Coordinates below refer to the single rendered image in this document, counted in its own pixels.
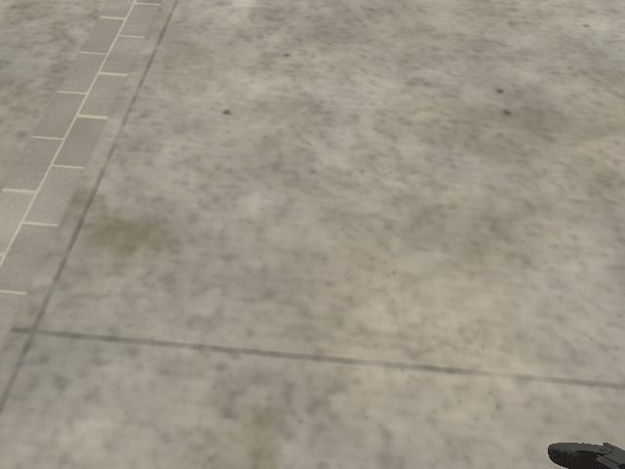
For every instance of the robot right hand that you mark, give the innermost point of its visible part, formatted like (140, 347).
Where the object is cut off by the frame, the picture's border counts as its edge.
(587, 456)

